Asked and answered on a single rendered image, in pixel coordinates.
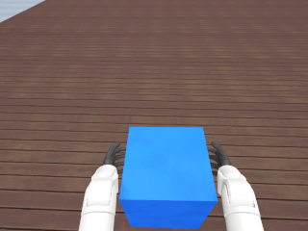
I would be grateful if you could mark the robot right hand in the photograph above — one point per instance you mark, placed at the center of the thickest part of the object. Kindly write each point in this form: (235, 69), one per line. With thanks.
(221, 158)

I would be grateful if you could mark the robot left hand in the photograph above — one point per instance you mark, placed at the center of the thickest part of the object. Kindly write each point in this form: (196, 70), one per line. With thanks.
(111, 156)

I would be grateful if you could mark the left robot forearm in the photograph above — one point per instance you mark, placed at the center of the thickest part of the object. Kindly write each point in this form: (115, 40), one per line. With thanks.
(99, 206)

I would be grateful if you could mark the right robot forearm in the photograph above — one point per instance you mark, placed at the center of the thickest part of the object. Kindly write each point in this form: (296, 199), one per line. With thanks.
(239, 203)

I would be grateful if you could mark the carton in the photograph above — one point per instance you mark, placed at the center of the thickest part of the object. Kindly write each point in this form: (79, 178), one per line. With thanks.
(167, 180)

